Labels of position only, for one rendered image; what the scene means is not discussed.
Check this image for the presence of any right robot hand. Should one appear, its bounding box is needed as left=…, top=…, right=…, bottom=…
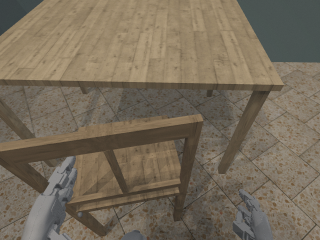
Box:
left=232, top=189, right=273, bottom=240

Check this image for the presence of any chair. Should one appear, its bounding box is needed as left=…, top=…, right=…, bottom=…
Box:
left=0, top=114, right=204, bottom=237

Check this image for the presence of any table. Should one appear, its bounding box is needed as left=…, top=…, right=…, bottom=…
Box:
left=0, top=0, right=284, bottom=174

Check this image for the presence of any left robot hand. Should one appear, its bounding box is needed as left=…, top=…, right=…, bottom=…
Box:
left=21, top=156, right=78, bottom=240

